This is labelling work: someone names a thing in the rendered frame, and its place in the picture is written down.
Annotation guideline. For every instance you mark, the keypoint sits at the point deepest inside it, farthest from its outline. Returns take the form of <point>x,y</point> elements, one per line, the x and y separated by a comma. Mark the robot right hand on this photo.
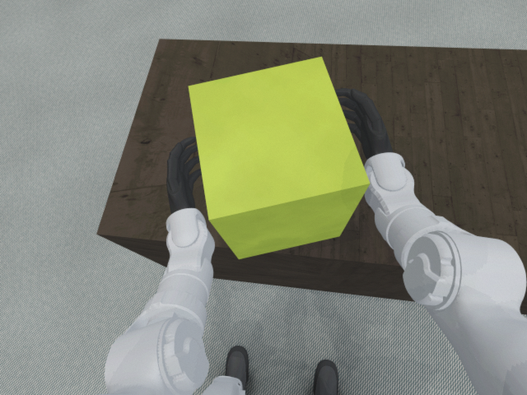
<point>369,126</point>

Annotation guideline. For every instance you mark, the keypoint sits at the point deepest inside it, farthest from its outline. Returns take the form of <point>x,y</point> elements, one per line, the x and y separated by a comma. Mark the left robot forearm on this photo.
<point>185,286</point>

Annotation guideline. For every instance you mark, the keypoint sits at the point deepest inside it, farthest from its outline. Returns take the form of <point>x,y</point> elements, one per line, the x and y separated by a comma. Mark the pedestal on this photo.
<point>457,116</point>

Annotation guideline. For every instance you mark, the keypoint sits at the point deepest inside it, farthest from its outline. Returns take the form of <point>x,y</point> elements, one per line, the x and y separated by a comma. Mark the carton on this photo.
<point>279,165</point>

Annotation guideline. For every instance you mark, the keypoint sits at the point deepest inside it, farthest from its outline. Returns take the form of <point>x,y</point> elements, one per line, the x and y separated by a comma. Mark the robot left hand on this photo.
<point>179,182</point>

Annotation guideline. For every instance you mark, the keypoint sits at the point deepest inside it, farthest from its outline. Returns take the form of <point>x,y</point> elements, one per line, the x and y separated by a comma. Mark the left robot upper arm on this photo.
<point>163,358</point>

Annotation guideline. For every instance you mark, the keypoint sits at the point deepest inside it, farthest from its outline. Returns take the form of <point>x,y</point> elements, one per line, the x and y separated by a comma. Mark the right robot forearm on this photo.
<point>399,216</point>

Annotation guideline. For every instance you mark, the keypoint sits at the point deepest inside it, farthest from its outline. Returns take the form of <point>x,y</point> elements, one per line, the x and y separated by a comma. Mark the right robot upper arm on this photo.
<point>473,288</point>

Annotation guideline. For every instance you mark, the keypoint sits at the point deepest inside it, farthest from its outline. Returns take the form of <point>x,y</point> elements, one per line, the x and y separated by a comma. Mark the robot left shin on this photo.
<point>228,379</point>

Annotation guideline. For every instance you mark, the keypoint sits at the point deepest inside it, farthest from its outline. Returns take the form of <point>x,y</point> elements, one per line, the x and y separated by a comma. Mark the robot right foot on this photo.
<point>326,378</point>

